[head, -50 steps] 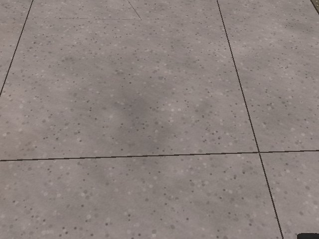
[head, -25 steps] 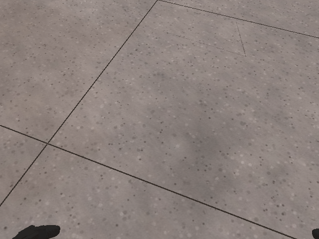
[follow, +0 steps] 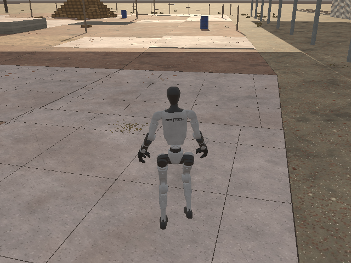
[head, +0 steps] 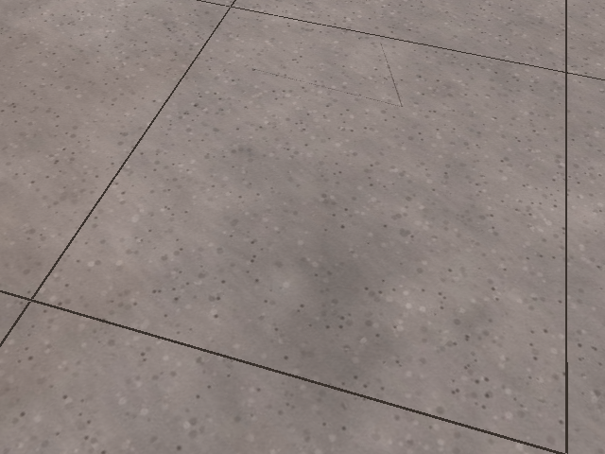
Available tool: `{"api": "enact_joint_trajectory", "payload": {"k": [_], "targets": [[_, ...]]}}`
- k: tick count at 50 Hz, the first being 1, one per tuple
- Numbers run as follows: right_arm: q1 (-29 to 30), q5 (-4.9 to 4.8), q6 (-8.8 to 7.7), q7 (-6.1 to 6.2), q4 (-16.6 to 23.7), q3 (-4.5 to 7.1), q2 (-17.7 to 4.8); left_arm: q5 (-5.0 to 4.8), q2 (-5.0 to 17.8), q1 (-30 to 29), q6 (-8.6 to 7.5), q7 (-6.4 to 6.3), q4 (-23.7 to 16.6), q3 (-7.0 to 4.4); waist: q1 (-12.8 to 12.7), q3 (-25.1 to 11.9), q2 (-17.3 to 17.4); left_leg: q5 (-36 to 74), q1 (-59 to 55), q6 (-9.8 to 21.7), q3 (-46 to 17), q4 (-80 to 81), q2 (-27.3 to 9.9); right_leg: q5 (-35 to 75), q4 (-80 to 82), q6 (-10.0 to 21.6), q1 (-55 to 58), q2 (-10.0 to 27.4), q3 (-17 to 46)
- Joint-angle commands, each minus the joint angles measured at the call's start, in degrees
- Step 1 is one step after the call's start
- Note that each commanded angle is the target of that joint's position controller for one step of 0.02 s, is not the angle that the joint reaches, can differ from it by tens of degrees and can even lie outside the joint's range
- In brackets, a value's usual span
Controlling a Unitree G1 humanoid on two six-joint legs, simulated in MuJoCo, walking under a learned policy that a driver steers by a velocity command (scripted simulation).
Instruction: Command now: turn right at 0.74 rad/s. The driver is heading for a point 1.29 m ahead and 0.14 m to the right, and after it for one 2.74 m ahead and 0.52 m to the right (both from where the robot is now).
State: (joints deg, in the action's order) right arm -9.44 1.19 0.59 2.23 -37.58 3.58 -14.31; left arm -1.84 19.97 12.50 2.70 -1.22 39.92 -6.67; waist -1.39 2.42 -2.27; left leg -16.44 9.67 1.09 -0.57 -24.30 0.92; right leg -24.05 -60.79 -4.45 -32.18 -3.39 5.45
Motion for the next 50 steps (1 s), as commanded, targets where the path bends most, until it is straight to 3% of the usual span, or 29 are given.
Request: {"api": "enact_joint_trajectory", "payload": {"k": [1, 3, 6, 10, 12, 13, 14, 15, 16, 17, 18, 21, 22, 25, 26, 28, 30, 34, 37, 39, 40, 41, 42, 43, 44, 45, 46, 47, 50], "targets": [[3.93, -0.42, -0.79, 0.95, 4.46, 1.85, -7.10, -0.13, 2.23, -2.65, 0.07, 0.65, -5.67, -0.12, 1.45, -2.57, 10.11, 35.20, -7.63, 9.94, -4.34, 4.12, -14.60, 3.80, -5.24, -2.55, -9.68, 5.01, -3.29], [1.22, -0.15, -0.11, 1.12, 3.52, 2.31, -8.29, -0.13, 1.16, -6.25, -0.09, 1.51, -8.07, 0.80, 3.81, -3.11, 10.41, 33.37, -10.21, 10.70, -2.90, 3.93, -15.38, 5.37, 1.11, -2.89, -9.34, 6.54, -4.93], [1.03, -0.57, 0.25, 0.51, 3.09, 3.43, -11.53, 0.24, 0.81, -7.29, -0.11, 2.85, -10.25, 1.42, 4.22, -4.05, 10.95, 32.77, -8.54, 10.77, -0.25, 3.55, -17.54, 4.79, 9.67, -1.43, -3.01, 7.52, -7.42], [2.14, -2.69, -0.93, -1.13, 2.43, 4.31, -13.02, 0.15, 3.18, -5.01, 1.09, 3.45, -10.70, 0.25, 2.46, -4.62, 11.99, 32.99, -5.85, 7.80, 3.75, -1.13, -18.98, 6.00, 20.25, 2.16, 6.47, 5.57, -11.11], [1.95, -3.50, -1.76, -1.71, 1.43, 4.09, -11.29, 0.33, 4.99, 1.60, 1.43, 2.79, -8.87, -1.31, -1.47, -7.35, 8.53, 33.50, -0.91, 3.24, 9.02, -13.45, -16.16, 13.70, 31.21, 5.91, 19.75, 2.32, -11.48], [-0.39, -2.40, -2.39, -2.03, 1.31, 3.65, -9.62, 0.39, 10.27, 7.70, 1.13, 1.57, -7.89, -3.25, -3.87, -10.24, -1.03, 20.00, 11.96, -1.88, 11.51, -27.59, -11.46, 35.35, 35.00, 10.25, 34.65, 6.08, -1.57], [0.82, 0.96, -2.93, -2.16, 5.94, 1.73, -4.63, 1.49, 18.67, 6.72, 0.24, 0.89, -9.94, -4.36, -0.49, -14.24, -19.21, -23.93, 32.76, -6.67, 8.46, -45.45, -1.28, 53.61, 35.01, 23.78, 44.60, 22.99, 26.94], [4.86, 0.22, -3.37, -2.15, 5.51, 2.38, -7.97, 1.89, 13.73, 9.24, -1.61, 1.85, -9.99, -3.28, -5.85, -21.38, -9.29, -22.75, 34.16, -5.45, -4.84, -51.16, -1.54, 28.89, 39.91, 27.69, 43.66, 24.50, 30.81], [7.01, -1.88, -3.89, -2.46, 6.31, 2.60, -9.19, 0.75, 11.21, 8.74, -2.89, 2.02, -8.57, -2.30, -4.70, -15.61, -6.13, -16.50, 37.09, -2.98, -6.06, -48.46, -3.22, 0.40, 44.16, 24.72, 39.92, 21.88, 28.84], [7.53, -2.23, -4.29, -2.48, 6.12, 3.03, -10.25, -0.68, 9.44, 6.17, -3.41, 1.89, -8.47, -1.64, -3.07, -9.97, -2.94, -12.02, 37.29, -1.58, -5.44, -43.38, -4.42, -16.05, 47.33, 21.56, 34.10, 19.79, 28.18], [7.75, -1.60, -4.49, -2.23, 5.74, 3.55, -11.46, -0.82, 8.65, 2.85, -3.41, 1.60, -9.09, -0.95, -1.46, -6.11, -3.18, -8.71, 35.26, -1.34, -4.98, -38.86, -4.61, -18.36, 49.07, 19.91, 28.56, 18.53, 27.05], [2.06, -0.96, -5.45, -3.06, 2.32, 3.18, -9.82, 1.66, 6.02, -1.53, -4.31, 0.15, -10.12, 0.70, 1.59, -5.81, -5.90, 3.39, 28.77, -2.75, -1.52, -33.43, -3.91, -9.72, 50.03, 17.63, 23.12, 14.09, 17.19], [0.89, -0.84, -5.58, -3.17, 1.12, 2.69, -8.69, 1.91, 5.03, -0.43, -4.83, 0.03, -9.24, 1.20, 1.27, -6.45, -5.41, 7.23, 28.22, -3.37, -0.60, -31.27, -4.09, -6.35, 49.99, 16.91, 23.68, 13.30, 14.20], [3.37, -1.81, -5.26, -3.00, 1.56, 1.26, -6.96, 1.62, 6.22, 3.29, -6.14, 0.42, -7.12, 1.34, -1.12, -3.59, -7.47, 12.87, 27.98, -4.39, -0.03, -24.24, -5.27, -5.24, 51.38, 16.14, 22.29, 14.05, 10.61], [1.83, 3.25, -2.37, -4.73, 0.20, 0.50, -6.36, 3.97, 7.82, 6.34, -5.43, 2.17, -5.43, 1.08, -1.00, -3.32, -8.70, 10.28, 26.80, -4.71, 3.42, -23.48, -4.75, -9.18, 54.16, 14.63, 21.30, 11.96, 8.71], [4.12, 1.24, -0.75, -6.21, 0.89, 0.90, -8.15, 4.12, 6.89, 6.42, -5.37, 3.17, -5.55, 1.30, -1.94, -0.02, -8.45, 11.01, 27.37, -4.45, 3.00, -21.13, -4.76, -10.21, 56.08, 14.06, 20.50, 13.84, 7.58], [5.56, 0.00, -0.73, -6.99, 1.57, 0.95, -8.55, 4.24, 7.30, 6.70, -5.90, 2.70, -5.20, 1.24, -2.11, 1.91, -6.72, 11.33, 29.59, -3.41, 0.57, -19.77, -4.13, -10.33, 57.33, 13.73, 22.68, 17.14, 5.81], [3.45, 0.18, -1.17, -7.64, 1.82, 0.96, -8.90, 4.55, 7.10, 4.11, -7.07, 1.12, -4.00, 1.07, 0.82, 3.62, -4.19, 8.69, 30.81, 0.72, -0.02, -18.00, -5.80, -7.68, 58.72, 11.87, 29.54, 21.09, -0.06], [3.32, 0.00, -0.77, -7.59, 2.08, 0.63, -8.78, 5.26, 6.73, 4.41, -6.93, 0.88, -2.43, 1.00, 0.63, 4.31, -3.22, 2.10, 26.29, 5.18, 4.36, -15.65, -5.61, -2.31, 56.49, 11.12, 31.73, 21.03, -6.68], [-3.39, -0.18, -0.93, -6.73, 0.40, 0.96, -9.02, 5.00, 7.82, 3.72, -6.56, 0.86, -1.84, 0.98, 3.91, 1.00, -2.21, -1.87, 14.93, 8.34, 9.12, -13.49, -0.51, 25.92, 43.77, 10.80, 30.66, 19.27, -12.85], [-15.60, 0.14, -1.60, -5.91, -3.70, 2.02, -10.60, 4.98, 7.37, 3.14, -6.05, 0.76, -1.96, 1.34, 9.29, -5.23, 2.58, -4.73, 0.58, 9.69, 9.21, -10.99, 4.20, 43.46, 23.94, 10.10, 26.28, 15.46, -17.53], [-28.28, 0.55, -2.18, -4.74, -6.50, 3.97, -17.45, 4.80, 4.49, 1.50, -6.15, 0.83, -4.77, 2.70, 13.89, -10.63, 15.00, -22.73, -14.15, 13.63, -11.27, -2.89, -4.00, 40.29, -0.89, 7.43, 10.39, 10.33, -18.39], [-24.34, -0.07, -2.52, -4.78, -5.41, 4.01, -20.85, 5.01, -1.55, 0.77, -7.17, 2.20, -8.09, 4.49, 7.76, -9.05, 27.70, -37.07, -22.27, 17.60, -43.07, 11.90, -12.93, -1.97, -12.00, 5.15, -12.19, -1.38, -9.03], [-19.38, -0.57, -2.62, -4.81, -3.84, 3.60, -18.15, 5.63, 0.65, -4.85, -8.08, 2.30, -8.91, 4.56, 8.41, -5.59, 19.89, -28.29, -22.35, 17.16, -47.56, 14.27, -14.68, 0.56, -17.90, 5.98, -20.39, 1.02, -1.22], [-19.48, -0.16, -2.81, -4.39, -3.76, 3.69, -17.16, 5.36, 3.91, -5.80, -8.98, 2.64, -8.61, 4.04, 7.73, -5.50, 10.41, -18.96, -21.23, 16.55, -41.29, 10.76, -14.80, 4.87, -17.56, 6.60, -20.30, 4.41, -0.38], [-19.43, -0.42, -2.87, -4.10, -4.05, 3.60, -16.38, 5.50, 4.03, -5.13, -9.35, 2.65, -7.60, 4.21, 6.35, -4.96, 3.11, -14.62, -16.72, 15.50, -35.46, 10.06, -13.27, 7.78, -13.07, 6.52, -16.98, 6.91, -0.53], [-17.62, -0.75, -3.04, -3.69, -3.87, 2.94, -14.63, 5.97, 3.55, -4.88, -9.00, 2.58, -7.47, 4.54, 4.48, -2.83, 1.61, -10.56, -11.21, 14.37, -31.17, 11.02, -11.24, 9.15, -8.98, 5.70, -13.78, 8.17, -1.10], [-16.25, -0.84, -3.39, -3.37, -3.72, 2.16, -12.73, 6.32, 2.79, -4.50, -8.06, 2.88, -7.18, 4.92, 3.20, -1.58, 3.05, -8.94, -7.59, 14.01, -27.94, 12.30, -8.88, 9.77, -6.56, 4.62, -11.39, 8.83, -1.25], [-17.34, -1.23, -4.49, -3.19, -4.25, 1.91, -12.44, 6.18, 1.87, -8.34, -5.59, 3.45, -8.23, 5.70, 2.99, 2.70, 3.46, 0.75, -1.77, 14.95, -23.01, 15.67, -5.29, 11.08, 0.15, 2.26, -11.53, 8.15, -4.88]]}}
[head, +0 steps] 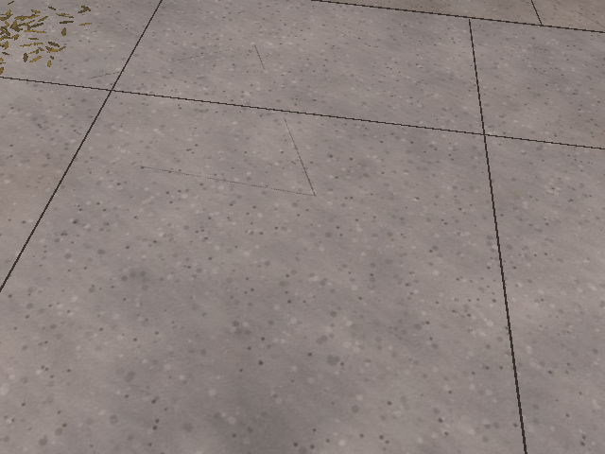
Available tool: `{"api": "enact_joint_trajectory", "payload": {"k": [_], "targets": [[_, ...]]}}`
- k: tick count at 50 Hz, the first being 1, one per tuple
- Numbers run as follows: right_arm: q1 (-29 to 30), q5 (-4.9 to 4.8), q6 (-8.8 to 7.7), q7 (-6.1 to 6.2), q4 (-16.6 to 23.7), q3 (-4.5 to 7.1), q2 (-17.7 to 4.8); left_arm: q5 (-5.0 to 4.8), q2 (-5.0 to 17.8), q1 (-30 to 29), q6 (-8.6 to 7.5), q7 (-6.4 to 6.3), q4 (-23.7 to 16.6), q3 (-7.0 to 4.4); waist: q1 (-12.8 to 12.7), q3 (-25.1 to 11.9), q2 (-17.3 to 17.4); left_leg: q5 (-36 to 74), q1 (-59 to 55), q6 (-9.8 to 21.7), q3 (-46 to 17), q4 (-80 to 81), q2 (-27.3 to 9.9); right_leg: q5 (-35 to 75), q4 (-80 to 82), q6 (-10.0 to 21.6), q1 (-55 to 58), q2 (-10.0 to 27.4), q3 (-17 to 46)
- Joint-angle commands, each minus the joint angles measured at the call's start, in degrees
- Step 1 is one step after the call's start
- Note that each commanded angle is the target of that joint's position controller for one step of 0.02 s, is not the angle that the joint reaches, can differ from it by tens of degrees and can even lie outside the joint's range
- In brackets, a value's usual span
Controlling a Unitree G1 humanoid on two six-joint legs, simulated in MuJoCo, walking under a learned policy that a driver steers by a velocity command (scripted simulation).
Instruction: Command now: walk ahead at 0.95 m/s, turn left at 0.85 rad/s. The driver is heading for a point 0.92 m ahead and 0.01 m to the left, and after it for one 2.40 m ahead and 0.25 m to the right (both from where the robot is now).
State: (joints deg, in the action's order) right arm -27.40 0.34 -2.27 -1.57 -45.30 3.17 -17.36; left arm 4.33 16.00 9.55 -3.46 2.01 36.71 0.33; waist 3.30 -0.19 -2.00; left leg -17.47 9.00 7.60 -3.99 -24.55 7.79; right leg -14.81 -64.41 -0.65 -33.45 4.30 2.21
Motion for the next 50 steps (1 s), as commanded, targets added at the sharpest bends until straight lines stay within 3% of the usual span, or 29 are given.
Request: {"api": "enact_joint_trajectory", "payload": {"k": [1, 4, 7, 9, 10, 11, 12, 13, 14, 15, 16, 17, 20, 23, 25, 27, 29, 30, 31, 32, 33, 34, 35, 36, 37, 40, 43, 45, 50], "targets": [[0.21, -0.38, -1.76, 0.70, 3.11, 2.45, -9.69, -0.42, 5.64, -8.43, 0.71, 0.31, -6.12, -1.05, -1.18, 6.57, 3.08, 7.06, -0.14, 8.54, -18.76, 16.70, -11.44, 3.90, 7.45, -2.18, -10.64, -0.23, -2.84], [-1.17, -0.57, -1.71, 0.96, 1.57, 2.76, -10.06, -1.40, 4.01, -15.57, 0.18, 0.66, -8.20, 0.03, 1.23, 6.90, 4.70, 22.24, 0.34, 7.25, -16.09, 15.41, -9.03, 12.09, 21.06, -2.84, -6.40, -2.90, -4.69], [-1.39, -1.02, -2.12, 1.37, 0.18, 3.09, -11.10, -2.33, 4.91, -18.32, -0.27, 0.31, -9.67, -0.01, 2.16, 5.14, 6.56, 35.67, -2.73, 5.43, -17.98, 14.97, -11.37, 18.82, 29.59, -1.08, 1.18, -4.43, -4.14], [2.38, -1.23, -2.40, 1.69, 0.52, 3.61, -13.33, -2.54, 7.45, -11.33, -0.33, -0.69, -7.74, -1.03, -1.94, 0.66, 6.24, 50.05, -3.32, 2.42, -17.17, 8.61, -10.84, 16.60, 33.46, 0.35, 15.01, -7.03, -3.49], [3.57, -0.77, -2.56, 1.58, 0.63, 4.02, -15.14, -2.91, 10.60, -2.75, -0.42, -1.63, -5.35, -2.40, -5.96, -5.12, 6.17, 57.96, -3.10, 0.85, -17.25, -0.78, -10.49, 11.92, 31.38, 0.95, 25.95, -8.30, -3.08], [7.13, -0.10, -2.80, 1.27, 1.15, 4.30, -16.47, -3.50, 13.05, 10.21, -0.30, -2.95, -2.26, -3.85, -13.64, -10.57, 6.11, 57.03, 1.57, -0.19, -16.76, -14.70, -9.12, 8.06, 30.55, 1.25, 39.35, -6.45, -3.16], [9.14, 0.66, -3.57, 1.30, 1.94, 3.15, -11.83, -2.41, 16.14, 23.26, -0.37, -4.47, 0.53, -5.56, -18.81, -16.69, 2.78, 43.95, 9.52, -0.63, -14.17, -32.78, -6.02, -7.68, 29.04, 2.21, 52.46, 1.89, 4.73], [5.50, -0.61, -3.48, 1.39, 4.30, 0.39, -0.43, 0.34, 19.42, 24.76, -0.75, -4.78, 1.30, -6.16, -13.51, -20.84, -16.07, -11.66, 25.07, -0.70, -9.10, -52.29, 0.86, -30.00, 38.37, 4.71, 61.45, 18.42, 29.85], [2.71, -1.64, -2.93, 1.18, 6.13, -0.27, -3.66, -0.23, 18.53, 16.02, -0.50, -3.97, -0.22, -6.41, -8.01, -22.11, -21.59, -8.12, 31.02, -0.08, -6.27, -58.07, -0.76, -37.64, 50.71, 7.60, 56.47, 21.60, 52.13], [7.37, -0.06, -1.88, 1.18, 4.36, 0.34, -7.54, -0.82, 12.08, 8.40, -0.32, -3.64, -1.54, -5.42, -7.40, -12.28, -11.12, -0.86, 31.93, -0.07, -4.33, -56.76, -5.59, -38.78, 51.19, 7.91, 46.73, 18.41, 42.14], [9.94, 0.93, -1.11, 0.42, 4.09, 0.55, -8.39, -1.15, 8.56, 6.66, -0.27, -3.36, -0.72, -4.66, -6.78, -6.81, -3.68, 2.61, 30.72, -0.60, -2.76, -54.40, -8.02, -28.26, 49.85, 8.02, 39.19, 16.50, 32.26], [12.66, 1.93, -0.70, -0.52, 4.25, 0.33, -7.37, -0.92, 7.02, 8.22, -0.50, -3.03, 1.16, -4.18, -6.82, -3.87, -0.43, 3.20, 28.96, -0.96, -2.24, -52.24, -9.19, -19.02, 50.36, 7.72, 33.81, 13.42, 25.67], [16.29, 2.75, -0.06, -1.89, 6.64, -1.73, -1.49, -1.95, 3.27, 13.98, -2.64, -1.87, 7.72, -2.78, -4.44, 1.79, -2.26, 1.52, 28.86, -1.62, -4.94, -46.89, -9.84, -6.86, 53.29, 8.68, 26.18, 9.17, 16.04], [24.04, 3.51, -0.22, -2.36, 10.85, -2.75, -2.73, -3.24, 6.22, 15.05, -3.68, -1.46, 9.86, -3.29, -2.44, 6.31, -2.20, 4.03, 36.40, -3.46, -2.96, -36.67, -10.79, 2.08, 57.42, 11.62, 26.05, 9.43, 12.02], [30.14, 3.23, -1.11, -3.42, 12.90, -3.91, -3.15, -3.58, 7.09, 13.26, -3.61, -1.24, 9.63, -3.60, -2.25, 7.88, -0.24, 12.85, 28.04, -4.82, 3.10, -21.43, -11.85, 7.74, 60.93, 10.60, 19.67, 5.24, 5.78], [32.82, 2.26, -1.62, -4.17, 13.00, -4.68, -2.05, -4.12, 10.44, 15.03, -3.83, -0.88, 10.49, -4.42, -3.15, 7.37, -0.20, 17.73, 13.64, -4.90, 7.01, -15.46, -9.21, 18.41, 64.66, 10.72, 13.87, 5.80, 4.16], [31.62, 2.32, -2.03, -2.95, 12.01, -4.24, -3.22, -4.25, 12.72, 17.20, -3.44, -0.66, 12.23, -4.88, -2.69, 6.15, -0.20, 18.50, 9.91, -4.48, 7.32, -10.99, -6.88, 40.07, 57.97, 9.64, 21.17, 5.90, 3.15], [27.97, 3.10, -2.42, -1.92, 10.59, -3.58, -4.68, -4.49, 13.21, 18.50, -3.29, -0.80, 13.23, -4.97, -1.40, 2.66, -0.44, 17.87, 5.39, -4.02, 7.56, -9.07, -4.86, 52.14, 50.27, 8.17, 25.40, 4.86, 2.42], [19.27, 3.87, -3.01, -0.93, 7.67, -2.88, -5.77, -4.99, 13.62, 18.75, -2.95, -1.14, 13.91, -5.03, 2.50, -2.39, -1.25, 20.90, -4.38, -3.48, 7.10, -5.48, -3.86, 56.17, 38.30, 6.35, 25.90, 3.16, 2.04], [12.16, 4.67, -3.52, 0.21, 5.75, -1.87, -8.13, -5.70, 13.21, 18.50, -2.81, -1.36, 13.82, -4.97, 5.98, -6.42, -2.77, 24.73, -15.50, -3.25, 3.87, -4.44, -8.58, 46.64, 25.21, 4.72, 19.33, 0.23, 1.97], [4.98, 5.80, -3.69, 1.41, 4.86, -0.57, -12.96, -5.60, 6.79, 19.33, -2.49, -1.63, 11.89, -3.76, 6.11, -14.44, 5.26, 40.11, -28.14, -2.16, -8.92, -8.12, -25.06, 8.35, 5.53, 3.41, 9.40, -4.97, -0.81], [7.75, 1.74, -3.01, 1.74, 8.26, 0.04, -14.17, -5.85, 0.85, 27.78, -2.26, -2.51, 11.53, -1.83, 2.53, -29.16, 18.90, 54.36, -40.51, 7.30, -28.26, -9.22, -38.79, -20.41, -13.56, 0.09, -2.49, -7.77, 5.57], [10.27, 0.42, -1.85, 1.80, 8.66, -0.02, -11.62, -6.70, 6.23, 24.96, -1.97, -2.85, 10.10, -3.43, 2.97, -27.95, 12.92, 55.56, -34.02, 8.75, -25.04, -6.79, -36.38, -18.82, -17.63, -1.26, -4.37, -4.56, 6.95], [13.18, 0.19, -1.75, 1.90, 8.37, -0.23, -8.67, -7.86, 7.55, 18.94, -1.50, -3.41, 7.88, -4.20, 1.92, -19.39, 11.13, 51.64, -26.80, 8.44, -17.33, -4.60, -33.90, -15.57, -16.12, -2.10, -8.42, -2.16, 3.66], [15.93, -0.11, -2.11, 1.86, 7.27, -0.56, -5.91, -7.51, 7.08, 16.15, -0.57, -4.00, 7.54, -4.53, -0.14, -11.83, 6.81, 49.12, -18.26, 6.30, -11.45, -1.72, -29.94, -12.44, -13.77, -2.92, -8.87, 0.05, 1.97], [23.30, 0.38, -2.82, 1.81, 6.98, -0.79, -1.34, -6.87, 2.50, 17.52, 3.10, -4.19, 6.66, -5.03, -6.10, -4.11, 8.93, 42.01, -0.94, 3.41, 0.64, 6.01, -26.07, -6.94, -9.08, -3.50, -1.50, 2.86, 0.50], [28.44, 0.29, -3.16, 2.89, 6.13, 0.12, -2.80, -5.84, 0.77, 11.33, 3.88, -3.54, 2.04, -4.85, -7.51, 0.62, 7.92, 41.64, 5.85, 2.81, 9.31, 9.93, -24.58, 1.15, 4.69, -3.05, 0.28, 3.14, -1.54], [28.60, -0.23, -2.58, 3.92, 5.60, 0.84, -4.66, -5.25, 0.65, 9.63, 3.53, -2.08, 1.52, -4.68, -6.63, -1.49, 6.94, 40.01, 3.78, 1.51, 14.75, 8.52, -21.60, 13.57, 16.63, -1.34, 5.68, 1.17, -4.15], [27.36, -3.32, -0.98, 3.75, 4.52, 2.51, -9.03, -5.09, 6.50, 7.65, 5.01, 1.10, -1.18, -6.70, -7.34, -2.55, 6.18, 48.00, -4.00, -0.85, 17.12, -1.57, -23.93, 11.37, 25.22, 3.93, 11.39, -2.87, -8.45]]}}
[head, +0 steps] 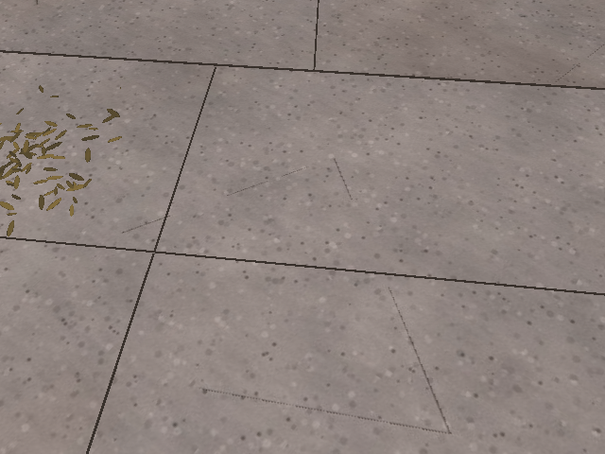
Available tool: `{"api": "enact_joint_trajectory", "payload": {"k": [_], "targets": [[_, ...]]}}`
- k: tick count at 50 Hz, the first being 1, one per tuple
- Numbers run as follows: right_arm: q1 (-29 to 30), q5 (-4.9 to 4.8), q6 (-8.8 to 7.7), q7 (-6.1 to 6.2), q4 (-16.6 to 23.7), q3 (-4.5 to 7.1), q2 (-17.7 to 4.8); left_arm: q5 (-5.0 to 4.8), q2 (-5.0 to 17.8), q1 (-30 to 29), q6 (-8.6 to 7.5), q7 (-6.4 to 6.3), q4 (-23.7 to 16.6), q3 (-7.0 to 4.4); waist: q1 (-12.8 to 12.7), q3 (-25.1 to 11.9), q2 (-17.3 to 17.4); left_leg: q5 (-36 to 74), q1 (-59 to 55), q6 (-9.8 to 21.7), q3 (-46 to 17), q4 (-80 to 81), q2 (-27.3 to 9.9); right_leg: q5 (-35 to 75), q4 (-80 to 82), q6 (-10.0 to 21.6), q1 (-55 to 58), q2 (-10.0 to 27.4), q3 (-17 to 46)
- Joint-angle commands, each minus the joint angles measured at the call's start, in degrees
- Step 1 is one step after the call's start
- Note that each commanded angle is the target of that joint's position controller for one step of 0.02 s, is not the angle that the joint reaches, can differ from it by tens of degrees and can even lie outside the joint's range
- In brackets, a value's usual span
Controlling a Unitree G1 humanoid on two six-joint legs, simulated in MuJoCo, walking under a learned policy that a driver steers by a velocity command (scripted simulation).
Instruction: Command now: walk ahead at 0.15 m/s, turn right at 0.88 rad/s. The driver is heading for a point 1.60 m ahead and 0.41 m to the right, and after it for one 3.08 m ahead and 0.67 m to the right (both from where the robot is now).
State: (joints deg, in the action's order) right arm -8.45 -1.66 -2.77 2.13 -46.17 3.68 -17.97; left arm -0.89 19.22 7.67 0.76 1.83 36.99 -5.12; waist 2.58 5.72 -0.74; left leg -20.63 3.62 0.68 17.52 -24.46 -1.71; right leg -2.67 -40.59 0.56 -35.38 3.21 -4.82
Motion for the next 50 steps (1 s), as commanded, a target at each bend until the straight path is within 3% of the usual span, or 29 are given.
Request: {"api": "enact_joint_trajectory", "payload": {"k": [1, 2, 3, 4, 5, 6, 7, 8, 11, 15, 21, 23, 24, 25, 26, 27, 28, 30, 32, 34, 37, 41, 42, 43, 44, 45, 46, 48, 50], "targets": [[8.20, -1.66, 0.00, -0.10, 5.57, 2.38, -9.01, -0.03, 5.09, 10.78, 0.96, 1.18, -1.70, -2.06, -7.64, -8.97, 4.81, 54.02, 0.88, 5.04, -3.96, -6.65, -14.36, -3.32, 2.44, 4.33, 15.67, -3.44, -2.52], [8.16, -1.81, 0.56, -0.39, 5.70, 2.47, -8.80, -0.15, 6.88, 14.82, 0.82, 0.77, -1.06, -3.08, -10.04, -10.60, 3.19, 52.79, 2.19, 3.46, -3.16, -15.41, -13.27, -2.15, 6.19, 6.44, 21.57, -5.39, -3.18], [6.40, -1.10, 0.88, -0.85, 5.76, 2.08, -7.23, -0.19, 9.42, 19.57, 0.51, -0.32, -0.13, -4.32, -12.26, -11.52, -1.77, 39.16, 9.02, 0.72, -3.87, -28.45, -10.11, 6.52, 11.61, 9.00, 30.79, -5.90, 0.54], [0.74, 2.83, 0.93, -1.61, 6.65, 0.39, -0.75, -0.58, 14.84, 14.08, 0.28, -1.44, -1.86, -4.76, -4.07, -10.09, -19.36, -14.74, 24.02, -3.24, -4.60, -45.98, -0.32, 40.20, 8.95, 14.53, 37.70, 4.36, 18.30], [-2.93, 2.62, 0.67, -2.17, 8.17, 0.51, -4.64, 2.37, 16.17, 11.17, -1.02, -0.58, -6.35, -4.41, -3.02, -23.34, -18.24, -20.69, 36.17, -5.24, -18.55, -59.74, 7.82, 21.69, 17.22, 27.88, 47.38, 14.97, 47.25], [2.16, 1.19, 0.00, -2.44, 8.63, 1.25, -8.82, 1.62, 13.95, 8.94, -1.80, 0.27, -8.13, -4.06, -6.07, -24.07, -7.37, -15.39, 37.85, -3.64, -25.35, -58.97, 5.24, 10.73, 22.41, 25.33, 46.31, 15.47, 46.97], [5.88, 0.94, -0.26, -2.18, 9.98, 1.20, -8.36, 0.28, 12.33, 6.72, -2.17, -0.02, -8.09, -3.61, -4.97, -17.88, -3.43, -10.69, 38.68, -2.75, -25.91, -55.02, 3.99, 5.25, 23.02, 22.01, 40.89, 13.07, 42.56], [6.54, 2.00, -0.06, -1.56, 9.24, 1.08, -7.49, -0.78, 10.01, 4.59, -1.98, -0.60, -8.33, -2.95, -3.33, -14.19, 1.78, -7.84, 37.60, -2.83, -26.25, -50.51, 2.05, 4.04, 22.69, 18.90, 35.08, 10.63, 38.15], [6.17, 2.30, 1.03, -1.45, 8.51, 1.02, -5.92, 0.13, 8.83, 0.95, -0.47, -2.75, -9.78, -2.67, -0.98, -12.59, 0.87, -4.45, 28.29, -3.80, -25.43, -35.99, 2.34, 11.76, 21.15, 15.08, 24.49, 4.61, 29.62], [5.93, 1.51, 1.62, -1.32, 7.55, 0.35, -3.14, -0.15, 10.54, 2.11, 1.20, -4.30, -9.85, -3.63, -1.97, -15.51, -0.98, 1.40, 24.06, -6.14, -25.31, -24.63, 5.26, 11.13, 19.41, 13.44, 23.07, 2.43, 29.97], [7.29, 1.26, 1.31, -1.56, 8.33, 1.29, -4.10, -0.06, 8.77, 0.50, 2.43, -3.99, -10.47, -3.34, -3.67, -12.69, -8.54, 4.67, 18.72, -4.97, -26.26, -12.56, 6.46, -4.09, 17.99, 9.48, 19.95, -0.33, 35.41], [4.27, 1.15, 0.60, -1.90, 7.55, 2.13, -5.13, -0.43, 8.24, -0.99, 2.63, -3.78, -10.97, -3.17, -2.18, -12.57, -9.79, 8.42, 13.07, -3.62, -25.80, -3.02, 5.69, -5.33, 15.19, 7.85, 19.08, -1.73, 37.08], [2.17, 1.39, 0.49, -1.81, 6.87, 2.82, -6.34, -0.70, 7.04, -0.88, 2.70, -3.66, -11.08, -2.74, -1.53, -12.84, -8.03, 13.09, 7.60, -2.21, -26.37, 3.41, 2.47, -10.95, 11.54, 5.96, 16.46, -4.21, 35.48], [2.46, 2.20, 0.97, -1.42, 7.68, 3.57, -9.88, -0.29, 3.28, 4.06, 2.84, -3.43, -10.42, -1.67, -4.31, -15.20, 2.78, 13.15, 0.24, 2.80, -37.15, 5.70, -10.32, -29.40, -0.80, 3.10, 10.38, -9.85, 27.78], [3.86, 4.40, 1.49, -1.38, 8.17, 3.58, -11.47, -0.55, 5.25, 4.00, 2.20, -3.12, -12.11, -2.17, -6.05, -11.36, 16.87, 14.11, 4.25, 10.63, -50.43, 10.17, -18.16, -33.65, -13.62, 0.34, 0.61, -14.43, 17.92], [6.63, 4.62, 1.24, -1.05, 9.85, 3.22, -8.75, -0.05, 10.20, 4.71, 1.53, -2.74, -11.26, -3.41, -6.41, -9.32, 15.14, 12.61, 6.51, 13.10, -50.68, 10.35, -20.32, -29.81, -22.78, -1.87, -1.48, -8.67, 16.56], [8.95, 3.84, 1.45, -0.38, 10.93, 2.42, -5.67, -0.46, 11.79, 4.96, 1.69, -2.60, -9.58, -3.96, -6.13, -8.14, 10.87, 9.99, 7.59, 11.34, -43.06, 9.10, -16.68, -25.20, -26.14, -2.95, -1.42, -6.64, 15.15], [8.94, 2.47, 2.14, 0.68, 11.30, 1.95, -4.81, 0.01, 8.98, 6.10, 2.51, -2.85, -7.86, -3.25, -5.11, -7.24, 6.41, 11.75, 7.48, 9.23, -34.76, 7.54, -11.66, -20.01, -32.67, -4.55, -2.03, -5.47, 12.69], [4.55, 2.55, 2.55, 0.67, 9.89, 1.60, -5.31, 0.08, 5.21, 3.21, 2.16, -2.92, -8.81, -1.49, -2.75, -7.21, 4.57, 18.65, 7.25, 11.05, -31.87, 7.59, -10.18, -20.11, -30.83, -5.18, -0.41, -5.44, 10.25], [1.42, 2.65, 2.79, -0.05, 8.69, 1.52, -5.80, 0.42, 2.77, 1.29, 1.53, -3.38, -9.25, -0.16, -1.20, -8.94, 6.38, 22.09, 3.87, 12.38, -31.41, 6.59, -9.89, -22.92, -23.64, -5.51, 1.83, -5.81, 10.81], [3.12, 1.78, 2.73, -1.77, 8.22, 0.74, -4.52, 1.65, -0.87, 1.89, 1.05, -3.23, -7.58, 1.56, -2.03, -10.14, 10.92, 18.43, 6.96, 10.93, -29.69, 6.43, -7.63, -26.18, -3.39, -5.47, 14.44, -3.59, 7.80], [-1.11, -0.66, 3.20, -2.21, 7.44, 2.53, -10.11, 0.38, 3.55, 4.73, 0.80, -3.49, -4.72, -0.28, -2.83, -8.58, 12.34, 21.49, 9.12, 9.47, -35.96, 3.24, -7.42, -11.72, 19.73, -2.55, 25.04, -7.10, 6.03], [-1.69, -0.92, 2.80, -2.11, 7.49, 2.35, -9.24, 0.41, 5.41, 6.37, 0.78, -3.83, -4.43, -0.77, -3.28, -10.27, 10.56, 19.20, 13.14, 6.93, -36.33, 2.02, -6.55, -8.65, 20.71, -0.49, 31.52, -3.70, 8.55], [-1.05, -0.24, 2.13, -2.32, 8.39, 1.57, -6.17, 1.28, 7.88, 9.22, 1.14, -4.47, -4.36, -1.30, -3.99, -13.21, 3.72, 11.42, 20.28, 3.65, -32.84, -5.05, -3.69, 0.84, 18.27, 2.76, 39.21, 5.00, 13.95], [0.78, -0.76, 1.42, -2.29, 10.60, 1.01, -3.41, 2.74, 11.65, 8.19, 1.67, -4.27, -2.46, -2.57, -3.10, -10.92, -14.91, -2.52, 29.55, 0.03, -20.72, -12.77, 3.63, 6.05, 19.52, 9.58, 34.98, 13.80, 21.84], [0.41, -0.09, 1.38, -2.04, 9.72, 2.10, -6.89, 3.65, 7.93, 4.97, 1.13, -4.16, -4.53, -1.77, -4.54, -10.68, -13.32, -12.71, 30.65, -2.67, -19.34, -25.77, 2.11, 12.77, 21.05, 14.12, 33.14, 18.51, 24.24], [-0.44, -0.29, 2.00, -1.96, 9.03, 3.25, -8.41, 3.81, 4.76, 2.82, 0.54, -4.42, -5.29, -0.73, -3.94, -9.89, -10.54, -13.35, 32.18, -3.83, -19.98, -36.04, 1.75, 17.48, 21.25, 14.64, 31.85, 18.48, 22.20], [-4.63, -0.04, 4.46, -1.27, 7.50, 3.38, -6.31, 1.84, 2.80, -3.14, -0.55, -4.70, -5.69, -0.24, -0.97, -7.59, -8.37, -7.82, 34.16, -5.78, -20.48, -41.38, -0.30, 16.65, 20.55, 11.21, 30.90, 14.32, 14.43], [-1.03, -0.15, 5.03, -2.10, 9.74, 2.48, -4.54, 0.76, 3.59, 2.09, -1.37, -4.82, -3.88, -0.74, -4.37, -7.34, -8.28, -0.23, 38.18, -6.00, -18.50, -40.31, -3.19, -11.27, 26.81, 10.36, 33.16, 13.89, 13.88]]}}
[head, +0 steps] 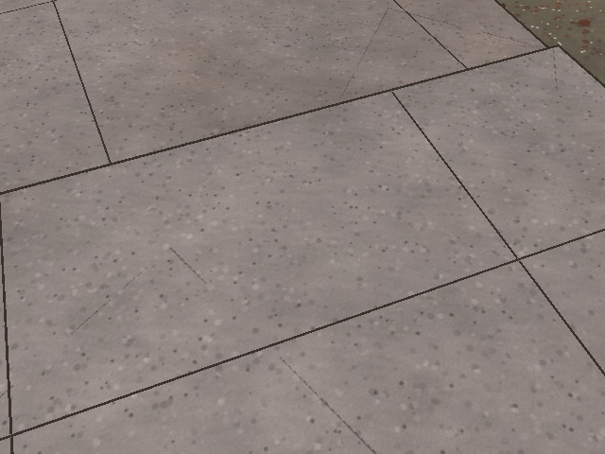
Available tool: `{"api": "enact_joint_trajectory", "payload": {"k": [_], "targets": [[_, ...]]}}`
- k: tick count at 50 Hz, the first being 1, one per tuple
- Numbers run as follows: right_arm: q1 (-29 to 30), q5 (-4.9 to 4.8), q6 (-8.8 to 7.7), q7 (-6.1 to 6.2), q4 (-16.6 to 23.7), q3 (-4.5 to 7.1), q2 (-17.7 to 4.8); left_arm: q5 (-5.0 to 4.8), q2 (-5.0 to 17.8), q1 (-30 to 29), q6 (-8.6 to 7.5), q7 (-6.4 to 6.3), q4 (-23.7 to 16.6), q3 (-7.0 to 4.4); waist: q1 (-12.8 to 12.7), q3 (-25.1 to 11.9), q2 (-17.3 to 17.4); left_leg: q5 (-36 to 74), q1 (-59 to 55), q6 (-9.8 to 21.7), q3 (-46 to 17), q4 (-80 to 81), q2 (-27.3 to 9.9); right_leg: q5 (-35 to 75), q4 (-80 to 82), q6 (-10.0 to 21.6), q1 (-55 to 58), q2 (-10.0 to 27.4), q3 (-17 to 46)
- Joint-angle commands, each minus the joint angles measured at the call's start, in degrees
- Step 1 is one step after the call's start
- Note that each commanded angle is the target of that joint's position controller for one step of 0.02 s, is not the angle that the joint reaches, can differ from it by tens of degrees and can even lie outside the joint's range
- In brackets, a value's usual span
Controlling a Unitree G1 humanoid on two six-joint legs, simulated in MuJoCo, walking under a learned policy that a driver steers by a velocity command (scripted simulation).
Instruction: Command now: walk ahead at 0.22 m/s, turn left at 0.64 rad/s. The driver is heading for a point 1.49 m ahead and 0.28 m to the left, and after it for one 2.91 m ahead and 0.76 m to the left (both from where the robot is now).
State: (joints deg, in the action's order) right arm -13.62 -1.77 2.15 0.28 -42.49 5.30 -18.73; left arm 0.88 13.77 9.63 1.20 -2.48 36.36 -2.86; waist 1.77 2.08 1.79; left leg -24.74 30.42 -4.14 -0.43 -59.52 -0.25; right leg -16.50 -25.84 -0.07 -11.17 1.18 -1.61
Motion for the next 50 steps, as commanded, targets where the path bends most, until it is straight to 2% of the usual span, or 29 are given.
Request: {"api": "enact_joint_trajectory", "payload": {"k": [1, 4, 9, 10, 12, 13, 14, 15, 16, 17, 19, 21, 23, 27, 29, 31, 34, 35, 36, 37, 38, 39, 40, 41, 42, 44, 46, 48, 50], "targets": [[6.01, -0.33, -0.08, -0.80, 7.47, 0.63, -3.47, -1.25, 9.65, 1.67, -2.21, -0.48, -2.68, -3.25, -4.67, -2.93, -11.60, 5.33, 13.26, -0.89, 0.19, -3.51, -4.95, -7.28, 14.43, 10.71, 10.07, 16.31, 11.89], [9.20, -0.29, -1.15, -2.26, 10.15, 0.12, -2.88, -1.06, 11.56, 3.87, -3.70, -0.03, -1.65, -4.04, -6.09, -1.91, -9.63, 6.36, 13.77, 1.15, 0.64, 4.08, -5.90, -13.37, 17.07, 9.52, 13.05, 18.06, 10.70], [9.59, -0.40, -1.86, -3.19, 11.77, -0.70, -2.20, -1.66, 14.24, 3.66, -5.33, 1.88, -0.14, -5.37, -4.84, 1.68, -8.99, 4.02, 8.58, 4.92, 2.90, 10.93, -7.35, -12.22, 18.46, 8.12, 10.36, 19.33, 3.05], [11.45, 5.18, 0.02, -5.48, 12.50, -0.36, -4.23, 3.24, 13.34, 5.55, -4.77, 2.60, 0.68, -4.52, -5.24, 0.42, -9.68, 2.13, 2.93, 6.14, 7.43, 15.26, -4.85, -17.05, 17.88, 5.65, 8.18, 17.99, -2.25], [10.05, 4.23, 0.27, -6.43, 11.92, -0.15, -4.41, 2.78, 13.89, 5.51, -4.04, 2.93, 1.32, -4.48, -4.14, 1.73, -11.32, 2.43, -6.99, 7.97, 11.65, 18.44, -1.84, -15.68, 13.90, 4.31, 1.82, 16.94, -6.34], [4.37, 3.83, -0.04, -6.03, 9.88, 0.10, -4.43, 2.15, 14.47, 4.14, -3.73, 2.99, 1.23, -4.46, -0.34, 0.55, -8.89, 3.59, -15.57, 9.07, 13.55, 20.61, 1.01, -7.03, 5.92, 3.67, -2.28, 15.72, -9.52], [-7.01, 3.77, -0.55, -4.93, 5.53, 1.33, -6.36, 1.90, 13.43, 4.12, -3.63, 3.20, 1.31, -4.00, 5.31, -4.74, -1.98, 1.18, -28.76, 10.71, 12.58, 21.49, 4.71, 8.92, -12.59, 2.93, -7.08, 12.33, -13.98], [-21.70, 3.37, -0.99, -3.42, 1.61, 2.79, -11.85, 2.33, 9.48, -0.70, -3.64, 3.56, -1.32, -2.59, 12.77, -7.73, 13.15, -12.47, -40.38, 13.68, -4.10, 30.07, -3.31, 2.14, -39.50, 0.89, -22.08, 7.89, -14.87], [-18.03, 2.22, -1.47, -2.83, 4.61, 2.88, -17.77, 2.81, 4.58, -8.25, -4.38, 4.02, -8.41, -1.10, 10.35, -6.46, 25.28, -29.62, -41.23, 19.38, -40.59, 48.23, -14.25, -17.83, -51.64, -1.58, -44.56, -2.11, -2.96], [-13.81, 2.23, -1.48, -2.44, 6.37, 2.49, -15.85, 3.67, 8.38, -12.17, -5.01, 4.22, -9.39, -1.40, 10.20, -2.53, 12.25, -24.47, -40.16, 20.79, -43.22, 51.83, -17.84, -12.27, -55.22, -1.33, -50.40, 1.32, 4.44], [-10.46, 3.05, -1.96, -1.42, 6.08, 1.40, -12.31, 3.32, 10.02, -4.68, -6.05, 4.53, -5.46, -1.22, 3.45, -0.27, 2.35, -13.44, -31.48, 19.72, -32.57, 47.18, -15.31, -2.47, -47.94, -1.04, -43.54, 5.75, 4.62], [-5.05, 2.83, -3.15, -1.04, 7.13, 0.33, -10.08, 3.76, 10.60, 0.49, -4.89, 4.76, -2.51, -1.03, -0.90, 0.39, 3.18, -9.03, -22.09, 18.57, -24.72, 49.44, -9.06, 1.97, -42.51, -2.53, -34.08, 6.66, 3.82], [-5.38, 2.49, -4.60, -1.24, 5.87, -0.37, -8.38, 3.19, 10.22, -0.56, -3.25, 4.97, -2.18, -0.66, -1.99, 2.37, 2.70, -2.71, -19.39, 19.13, -19.92, 52.18, -6.52, 6.60, -37.78, -3.59, -32.89, 6.05, 1.86], [-10.75, 1.87, -6.86, -1.75, 2.08, -0.91, -6.76, 1.38, 7.29, -8.54, -3.29, 5.78, -2.68, 0.82, 1.10, 4.72, 0.86, 16.39, -24.60, 16.55, -10.64, 55.04, -4.40, 18.21, -21.08, -1.90, -32.24, 4.15, -2.36], [-13.24, 1.70, -7.63, -1.66, 0.21, -1.24, -6.54, 0.71, 6.25, -12.73, -3.54, 6.23, -3.43, 1.45, 2.77, 5.60, 1.09, 23.62, -27.85, 15.29, -7.98, 58.20, -5.92, 21.97, -14.36, 0.69, -30.48, 3.26, -4.45], [-13.88, 2.03, -8.15, -1.19, -1.73, -1.56, -6.60, 0.34, 6.03, -14.36, -3.77, 6.53, -3.60, 1.69, 2.39, 6.45, 1.11, 32.26, -31.63, 13.73, -4.25, 60.41, -7.85, 23.71, -9.07, 3.74, -27.74, 2.21, -5.07], [-12.90, 3.52, -8.09, 0.11, -3.36, -1.25, -9.12, -0.27, 7.99, -8.49, -3.75, 5.95, -1.14, 1.11, -1.67, 0.26, 3.24, 72.67, -39.43, 10.39, 2.00, 51.64, -9.64, 17.34, -8.65, 7.39, -17.14, -5.28, -7.21], [-12.24, 4.56, -7.47, 0.75, -3.43, -0.94, -10.17, -0.29, 9.53, -3.11, -3.56, 5.59, 0.44, 0.59, -4.50, -3.35, 4.90, 85.55, -41.88, 9.28, 3.29, 43.59, -10.42, 13.23, -10.19, 8.33, -12.69, -7.73, -8.01], [-10.42, 5.70, -6.61, 1.32, -3.09, -0.57, -11.01, -0.48, 11.28, 6.98, -3.42, 5.17, 3.60, -0.22, -9.10, -8.05, 6.16, 93.10, -41.82, 8.59, 4.25, 31.34, -10.90, 9.37, -11.67, 9.25, -4.61, -9.75, -8.18], [-7.29, 6.01, -5.73, 1.66, -2.51, -0.29, -11.79, -0.42, 12.78, 19.67, -3.33, 4.53, 7.71, -1.21, -15.39, -12.21, 5.00, 92.39, -36.85, 8.07, 5.92, 13.40, -10.06, 6.46, -9.32, 10.44, 7.02, -9.75, -7.42], [-5.02, 5.67, -6.03, 1.45, -1.33, -1.08, -9.31, 0.07, 16.46, 29.01, -2.93, 3.48, 9.58, -2.86, -18.96, -15.25, -0.90, 71.75, -22.75, 8.08, 6.56, -11.34, -5.54, -7.79, -9.36, 13.63, 20.08, -2.92, 4.35], [-7.89, 3.65, -7.50, -0.59, 1.03, -2.53, -1.69, 0.15, 19.87, 23.69, -2.04, 3.38, 10.13, -4.13, -9.61, -14.48, -22.92, 6.36, 7.27, 3.51, 2.32, -33.45, 9.27, -20.47, 2.74, 23.75, 31.90, 10.30, 42.13], [-5.38, 4.12, -8.93, -0.62, 3.22, -3.51, -4.26, -0.37, 17.60, 15.90, -2.41, 4.11, 7.61, -3.98, -8.23, -13.54, -13.80, 5.07, 14.58, 5.42, -6.92, -34.94, 6.90, -19.96, 11.41, 25.71, 29.81, 12.58, 55.37], [-1.48, 4.27, -9.70, -0.80, 3.77, -3.63, -6.07, -0.51, 15.35, 14.29, -2.90, 4.02, 7.46, -3.70, -7.65, -9.70, -4.92, 8.29, 14.50, 6.04, -9.15, -31.37, 2.73, -18.50, 11.80, 24.46, 24.05, 12.76, 49.06], [0.43, 4.49, -10.11, -0.91, 4.40, -4.21, -5.71, -0.31, 11.74, 14.90, -3.13, 3.80, 8.97, -2.92, -5.43, -4.63, 1.88, 9.74, 11.38, 6.66, -8.11, -24.12, 0.20, -13.45, 13.44, 22.02, 14.63, 10.74, 43.68], [2.51, 6.45, -8.24, -0.96, 6.06, -5.06, -3.98, 0.01, 9.95, 13.25, -4.20, 2.99, 10.39, -1.78, -0.91, 0.83, 2.98, 7.65, 6.54, 4.97, -7.14, -15.87, -2.51, -5.50, 14.52, 19.26, 1.63, 5.25, 34.02], [3.07, 7.02, -6.15, -1.11, 6.94, -5.90, -2.83, -0.24, 11.38, 13.25, -5.45, 3.14, 10.43, -1.95, 0.56, 3.46, 0.33, 5.16, 5.80, 3.15, -4.98, -8.77, -4.41, -1.93, 15.98, 19.90, -5.52, 2.56, 29.45], [10.87, 6.24, -6.01, -1.69, 10.40, -6.68, -2.42, -0.47, 12.53, 13.15, -6.05, 3.12, 9.81, -2.44, -0.95, 6.38, -0.12, 11.79, 3.74, 1.31, -1.65, 3.09, -5.20, 1.24, 19.73, 19.47, -12.39, 0.57, 26.38], [17.43, 4.90, -6.25, -2.32, 12.69, -7.51, -0.66, -0.89, 12.53, 13.66, -6.25, 3.34, 9.75, -2.90, -3.82, 7.06, -1.90, 23.25, -1.63, 0.47, 0.19, 15.56, -4.39, 6.79, 20.71, 16.39, -14.86, -1.90, 23.80]]}}
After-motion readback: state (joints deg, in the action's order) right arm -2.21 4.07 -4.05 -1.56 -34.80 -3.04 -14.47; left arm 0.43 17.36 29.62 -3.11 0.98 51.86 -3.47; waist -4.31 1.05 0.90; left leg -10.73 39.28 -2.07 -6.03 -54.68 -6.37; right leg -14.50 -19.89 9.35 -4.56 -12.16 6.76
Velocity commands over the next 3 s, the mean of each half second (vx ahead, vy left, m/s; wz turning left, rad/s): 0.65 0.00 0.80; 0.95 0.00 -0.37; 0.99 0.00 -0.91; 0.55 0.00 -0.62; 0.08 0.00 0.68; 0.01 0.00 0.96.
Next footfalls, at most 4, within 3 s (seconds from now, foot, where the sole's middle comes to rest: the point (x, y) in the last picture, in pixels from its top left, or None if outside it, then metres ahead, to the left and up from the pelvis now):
0.28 left None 0.11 0.19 -0.78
0.74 right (194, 404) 0.58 0.28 -0.78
1.18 left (97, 273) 0.95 0.57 -0.78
1.62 right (207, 167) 1.33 0.30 -0.78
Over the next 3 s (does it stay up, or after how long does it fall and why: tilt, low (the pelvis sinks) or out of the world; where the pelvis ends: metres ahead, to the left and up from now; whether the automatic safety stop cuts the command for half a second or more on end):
stays up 1.59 0.21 -0.04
